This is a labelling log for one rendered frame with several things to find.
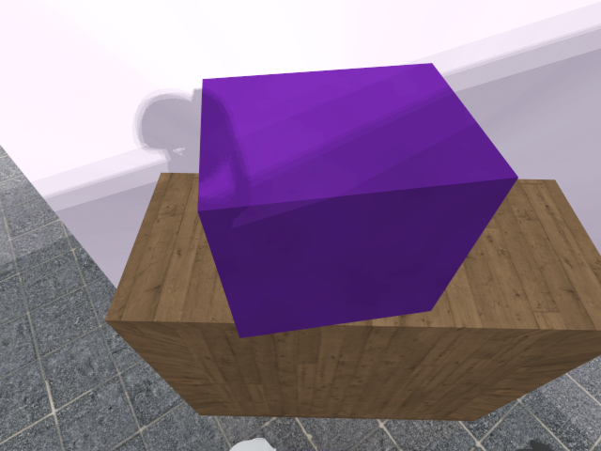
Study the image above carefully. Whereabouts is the carton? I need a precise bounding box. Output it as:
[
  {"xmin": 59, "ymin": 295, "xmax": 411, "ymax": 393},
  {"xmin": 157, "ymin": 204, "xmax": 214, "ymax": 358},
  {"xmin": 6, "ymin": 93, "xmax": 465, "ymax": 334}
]
[{"xmin": 197, "ymin": 63, "xmax": 518, "ymax": 338}]

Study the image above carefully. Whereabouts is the pedestal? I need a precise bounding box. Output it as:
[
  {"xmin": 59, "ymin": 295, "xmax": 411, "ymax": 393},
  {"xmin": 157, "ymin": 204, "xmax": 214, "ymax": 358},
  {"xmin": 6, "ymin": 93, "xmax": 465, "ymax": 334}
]
[{"xmin": 105, "ymin": 173, "xmax": 601, "ymax": 421}]

